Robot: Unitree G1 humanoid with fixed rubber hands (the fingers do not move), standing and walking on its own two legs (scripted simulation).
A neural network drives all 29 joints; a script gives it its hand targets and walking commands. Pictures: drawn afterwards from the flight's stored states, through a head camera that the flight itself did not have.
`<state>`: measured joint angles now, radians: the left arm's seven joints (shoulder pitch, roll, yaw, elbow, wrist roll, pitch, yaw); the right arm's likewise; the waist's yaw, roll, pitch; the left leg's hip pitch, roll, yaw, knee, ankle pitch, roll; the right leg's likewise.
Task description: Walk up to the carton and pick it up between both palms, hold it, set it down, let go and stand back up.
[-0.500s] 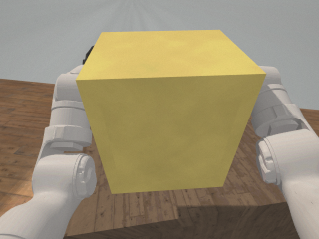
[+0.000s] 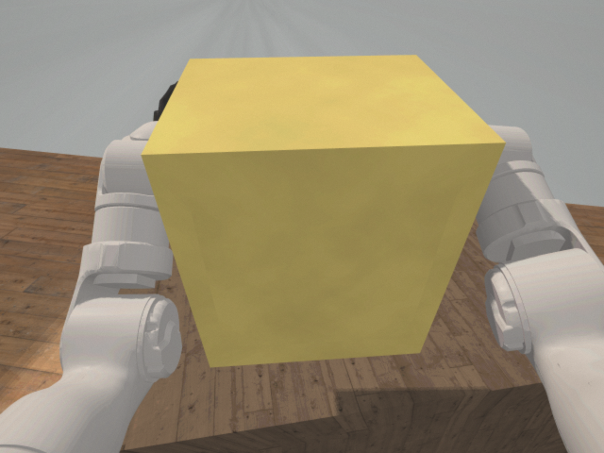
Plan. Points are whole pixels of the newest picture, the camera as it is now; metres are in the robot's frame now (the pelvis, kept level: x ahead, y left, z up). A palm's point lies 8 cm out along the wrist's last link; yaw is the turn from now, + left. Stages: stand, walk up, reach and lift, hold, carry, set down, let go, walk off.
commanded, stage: hold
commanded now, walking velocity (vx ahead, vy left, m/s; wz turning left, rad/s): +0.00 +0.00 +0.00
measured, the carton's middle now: (311, 214) +0.29 +0.00 +0.27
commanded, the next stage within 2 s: set down in 1.14 s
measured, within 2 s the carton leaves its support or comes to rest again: neither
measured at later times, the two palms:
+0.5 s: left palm (174, 138) +0.37 +0.16 +0.32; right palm (440, 138) +0.37 -0.17 +0.33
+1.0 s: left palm (171, 138) +0.37 +0.16 +0.32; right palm (437, 137) +0.37 -0.16 +0.33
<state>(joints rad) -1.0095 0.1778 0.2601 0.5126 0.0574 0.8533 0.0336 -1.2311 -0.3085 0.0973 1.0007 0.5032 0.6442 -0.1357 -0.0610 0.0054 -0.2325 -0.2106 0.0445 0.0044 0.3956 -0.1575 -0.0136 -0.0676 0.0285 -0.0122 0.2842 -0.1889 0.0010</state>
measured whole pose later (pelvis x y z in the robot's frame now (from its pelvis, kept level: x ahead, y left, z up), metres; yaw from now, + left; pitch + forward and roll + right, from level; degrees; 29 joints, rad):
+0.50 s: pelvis +0.00 +0.00 +0.00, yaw +0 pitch -2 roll -1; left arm -1.00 0.18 0.26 0.52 0.06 0.85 0.03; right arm -1.23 -0.30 0.10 1.01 0.50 0.65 -0.14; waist -0.06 0.01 -0.24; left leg -0.20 0.04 0.00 0.39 -0.16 -0.02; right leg -0.06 0.03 -0.01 0.29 -0.20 0.00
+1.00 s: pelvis +0.00 +0.00 +0.00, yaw +0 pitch -1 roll -1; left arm -1.01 0.18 0.26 0.53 0.05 0.84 0.03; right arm -1.23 -0.30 0.10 1.01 0.49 0.65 -0.13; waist -0.06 0.01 -0.24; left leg -0.22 0.04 0.00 0.39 -0.15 -0.01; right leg -0.08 0.03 -0.01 0.29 -0.19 0.00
